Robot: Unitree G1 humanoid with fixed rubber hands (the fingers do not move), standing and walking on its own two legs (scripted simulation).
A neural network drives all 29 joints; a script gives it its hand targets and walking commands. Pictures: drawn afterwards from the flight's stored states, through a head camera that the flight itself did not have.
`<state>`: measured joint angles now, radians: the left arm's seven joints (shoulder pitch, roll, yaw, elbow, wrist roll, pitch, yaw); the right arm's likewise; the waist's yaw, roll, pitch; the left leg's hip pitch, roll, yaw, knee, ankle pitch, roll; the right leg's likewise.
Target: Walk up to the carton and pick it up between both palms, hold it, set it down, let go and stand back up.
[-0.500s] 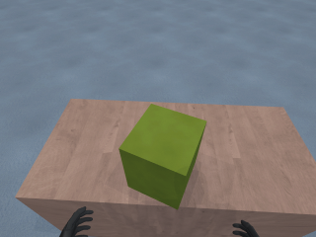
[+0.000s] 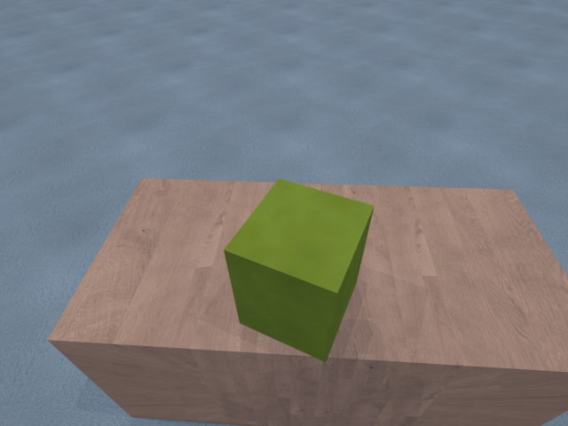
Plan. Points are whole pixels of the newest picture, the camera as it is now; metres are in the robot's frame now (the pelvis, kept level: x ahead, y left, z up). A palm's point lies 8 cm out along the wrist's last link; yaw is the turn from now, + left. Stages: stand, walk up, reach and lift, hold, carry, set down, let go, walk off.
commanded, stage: stand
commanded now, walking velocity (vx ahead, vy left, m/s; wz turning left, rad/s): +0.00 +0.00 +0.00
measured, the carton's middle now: (301, 268) +0.45 -0.02 -0.09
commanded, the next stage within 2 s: none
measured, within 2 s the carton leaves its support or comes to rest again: neither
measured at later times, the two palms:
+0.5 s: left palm out of the picture +0.05 +0.25 -0.10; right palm out of the picture +0.06 -0.26 -0.13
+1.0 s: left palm out of the picture +0.09 +0.25 -0.10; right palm out of the picture +0.11 -0.26 -0.12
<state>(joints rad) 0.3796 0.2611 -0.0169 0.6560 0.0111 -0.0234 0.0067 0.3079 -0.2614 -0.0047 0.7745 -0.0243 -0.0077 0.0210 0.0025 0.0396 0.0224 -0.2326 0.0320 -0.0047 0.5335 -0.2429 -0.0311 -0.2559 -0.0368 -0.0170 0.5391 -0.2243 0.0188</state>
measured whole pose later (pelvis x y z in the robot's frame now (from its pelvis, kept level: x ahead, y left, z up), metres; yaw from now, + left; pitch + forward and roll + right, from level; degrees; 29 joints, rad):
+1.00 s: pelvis +0.03 -0.01 +0.00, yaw +1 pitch -2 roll +0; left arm 0.35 0.26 -0.02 0.70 0.01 -0.01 0.01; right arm 0.31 -0.25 0.00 0.77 -0.01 0.00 0.00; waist 0.00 0.01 0.02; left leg -0.24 0.04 -0.03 0.56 -0.30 -0.04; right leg -0.25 -0.03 -0.04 0.57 -0.29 0.01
